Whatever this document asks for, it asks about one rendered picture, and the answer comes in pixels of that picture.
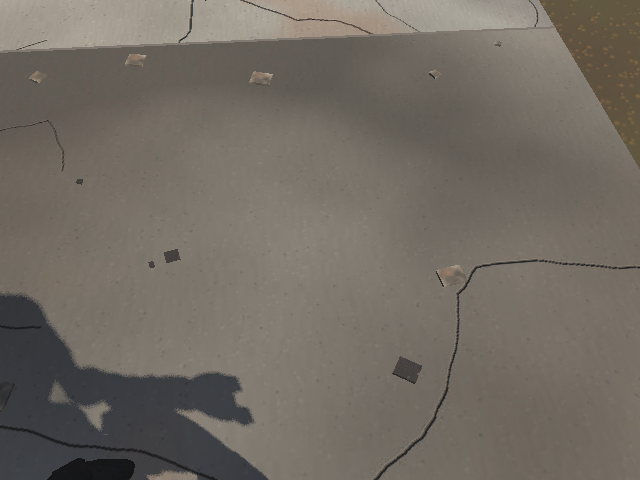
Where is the robot left hand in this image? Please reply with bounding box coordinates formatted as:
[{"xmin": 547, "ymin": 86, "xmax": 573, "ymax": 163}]
[{"xmin": 47, "ymin": 458, "xmax": 135, "ymax": 480}]

